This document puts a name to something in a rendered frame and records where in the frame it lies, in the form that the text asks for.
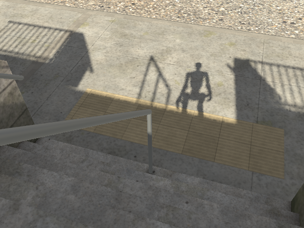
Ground stairs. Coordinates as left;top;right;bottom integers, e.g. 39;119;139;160
0;137;304;228

